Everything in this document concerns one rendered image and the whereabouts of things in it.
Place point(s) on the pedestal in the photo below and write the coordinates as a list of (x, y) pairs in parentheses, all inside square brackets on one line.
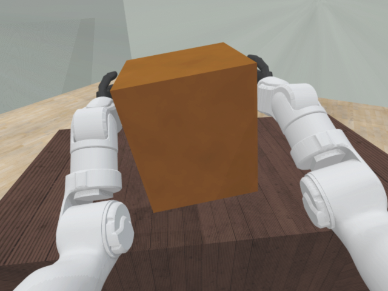
[(259, 241)]

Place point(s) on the left robot upper arm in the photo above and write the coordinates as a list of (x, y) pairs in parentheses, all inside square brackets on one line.
[(90, 239)]

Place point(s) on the robot left forearm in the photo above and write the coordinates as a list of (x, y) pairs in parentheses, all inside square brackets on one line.
[(94, 171)]

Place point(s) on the robot right forearm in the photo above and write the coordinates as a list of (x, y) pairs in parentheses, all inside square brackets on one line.
[(315, 142)]

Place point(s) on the right robot hand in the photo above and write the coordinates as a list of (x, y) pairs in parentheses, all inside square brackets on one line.
[(264, 68)]

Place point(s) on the left robot hand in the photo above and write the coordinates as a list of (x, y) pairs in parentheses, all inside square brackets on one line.
[(104, 87)]

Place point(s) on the carton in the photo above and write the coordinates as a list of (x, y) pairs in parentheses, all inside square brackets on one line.
[(191, 121)]

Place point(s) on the right robot upper arm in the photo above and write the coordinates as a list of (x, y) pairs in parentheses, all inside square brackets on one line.
[(346, 198)]

